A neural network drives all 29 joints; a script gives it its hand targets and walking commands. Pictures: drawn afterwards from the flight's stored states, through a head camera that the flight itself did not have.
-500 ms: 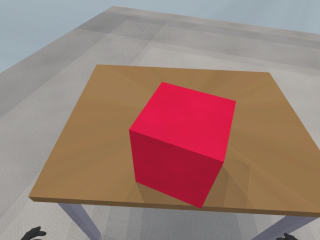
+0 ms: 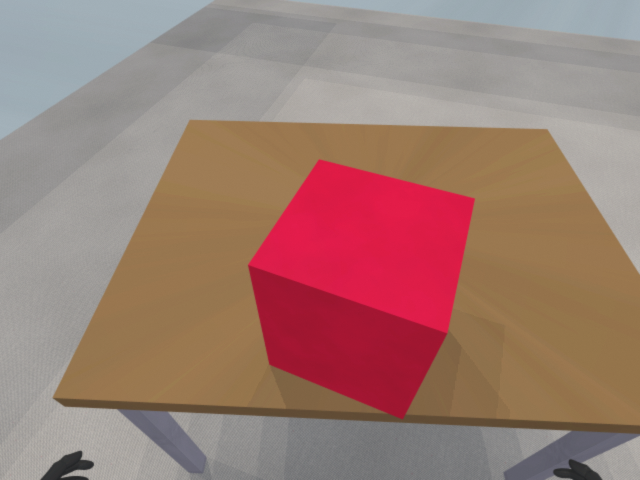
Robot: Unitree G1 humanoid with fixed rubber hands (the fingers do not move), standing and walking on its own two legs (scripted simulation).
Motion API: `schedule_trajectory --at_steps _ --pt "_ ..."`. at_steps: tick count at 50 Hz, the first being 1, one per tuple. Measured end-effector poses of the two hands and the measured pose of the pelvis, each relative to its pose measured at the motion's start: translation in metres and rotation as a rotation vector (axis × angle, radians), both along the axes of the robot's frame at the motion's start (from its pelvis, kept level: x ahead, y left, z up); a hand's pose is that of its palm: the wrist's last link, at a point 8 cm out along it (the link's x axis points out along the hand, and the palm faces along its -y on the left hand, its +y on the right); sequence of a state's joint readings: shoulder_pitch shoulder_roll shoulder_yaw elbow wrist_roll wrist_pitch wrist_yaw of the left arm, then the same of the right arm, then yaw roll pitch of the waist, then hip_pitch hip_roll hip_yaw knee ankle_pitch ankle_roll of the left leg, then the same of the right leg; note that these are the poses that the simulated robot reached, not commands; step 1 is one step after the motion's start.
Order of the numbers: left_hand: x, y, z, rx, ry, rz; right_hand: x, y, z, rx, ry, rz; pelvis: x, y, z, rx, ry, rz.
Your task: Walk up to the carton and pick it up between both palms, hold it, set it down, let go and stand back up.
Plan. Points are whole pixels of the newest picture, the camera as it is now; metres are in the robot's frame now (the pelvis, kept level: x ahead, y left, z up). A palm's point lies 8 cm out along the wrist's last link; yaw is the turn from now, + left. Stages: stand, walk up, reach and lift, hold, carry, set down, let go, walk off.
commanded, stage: walk up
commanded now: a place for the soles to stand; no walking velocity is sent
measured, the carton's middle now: (361, 290) +0.37 -0.03 +0.02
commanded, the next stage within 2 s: reach and lift in 0.10 s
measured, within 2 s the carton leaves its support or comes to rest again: neither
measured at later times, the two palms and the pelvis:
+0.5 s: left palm (89, 453) +0.17 +0.29 -0.05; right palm out of the picture +0.15 -0.30 -0.06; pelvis -0.01 -0.01 +0.00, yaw +0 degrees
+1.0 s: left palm out of the picture +0.13 +0.28 -0.01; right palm out of the picture +0.13 -0.24 -0.02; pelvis -0.06 -0.01 +0.01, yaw +0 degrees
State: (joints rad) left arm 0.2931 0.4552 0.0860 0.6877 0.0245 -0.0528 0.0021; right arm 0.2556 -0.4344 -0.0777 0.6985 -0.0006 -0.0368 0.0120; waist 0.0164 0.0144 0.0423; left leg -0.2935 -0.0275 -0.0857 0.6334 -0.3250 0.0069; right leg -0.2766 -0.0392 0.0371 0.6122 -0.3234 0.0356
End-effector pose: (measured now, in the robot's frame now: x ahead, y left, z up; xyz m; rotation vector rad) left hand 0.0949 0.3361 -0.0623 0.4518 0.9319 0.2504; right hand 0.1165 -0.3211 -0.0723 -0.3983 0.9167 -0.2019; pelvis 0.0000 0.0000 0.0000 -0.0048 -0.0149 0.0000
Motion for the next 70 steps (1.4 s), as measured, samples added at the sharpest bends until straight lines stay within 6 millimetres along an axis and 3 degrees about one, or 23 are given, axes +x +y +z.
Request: schedule_trajectory --at_steps 9,16,18,23,36,48,54,59,66,70 --pt "0.006 0.000 -0.006 0.007 0.076 0.072 0.005 -0.004 -0.004 0.019 -0.073 -0.028 -0.003 -0.001 -0.001 0.002 -0.007 0.001" --pt "0.066 -0.034 0.006 -0.049 -0.024 0.054 0.031 0.004 -0.001 0.067 -0.214 -0.007 -0.003 -0.008 -0.002 0.007 -0.011 -0.002" --pt "0.075 -0.041 0.009 -0.065 -0.046 0.029 0.031 0.005 0.001 0.066 -0.227 -0.012 -0.003 -0.010 -0.002 0.007 -0.013 -0.003" --pt "0.074 -0.043 0.011 -0.089 -0.051 0.009 0.031 0.013 0.009 0.049 -0.255 -0.001 -0.005 -0.009 0.002 0.006 -0.029 -0.004" --pt "0.061 -0.034 0.025 -0.178 -0.204 -0.046 0.005 0.079 0.023 0.113 -0.350 -0.026 -0.033 0.010 0.008 -0.020 -0.112 -0.004" --pt "0.040 -0.052 0.051 -0.205 -0.306 -0.081 0.015 0.078 0.048 0.128 -0.502 -0.017 -0.057 -0.007 0.008 -0.018 -0.153 0.006" --pt "0.044 -0.055 0.051 -0.282 -0.334 -0.099 0.011 0.107 0.067 0.128 -0.542 -0.012 -0.059 -0.013 0.010 -0.011 -0.150 0.005" --pt "0.057 -0.051 0.060 -0.287 -0.390 -0.136 0.006 0.128 0.062 0.157 -0.500 -0.056 -0.059 -0.005 0.010 -0.028 -0.149 0.008" --pt "0.057 -0.052 0.076 -0.285 -0.441 -0.197 -0.017 0.131 0.055 0.185 -0.522 -0.106 -0.054 0.002 0.012 -0.038 -0.139 0.008" --pt "0.057 -0.056 0.083 -0.308 -0.473 -0.214 -0.018 0.135 0.065 0.213 -0.599 -0.132 -0.053 0.001 0.012 -0.037 -0.138 0.008"
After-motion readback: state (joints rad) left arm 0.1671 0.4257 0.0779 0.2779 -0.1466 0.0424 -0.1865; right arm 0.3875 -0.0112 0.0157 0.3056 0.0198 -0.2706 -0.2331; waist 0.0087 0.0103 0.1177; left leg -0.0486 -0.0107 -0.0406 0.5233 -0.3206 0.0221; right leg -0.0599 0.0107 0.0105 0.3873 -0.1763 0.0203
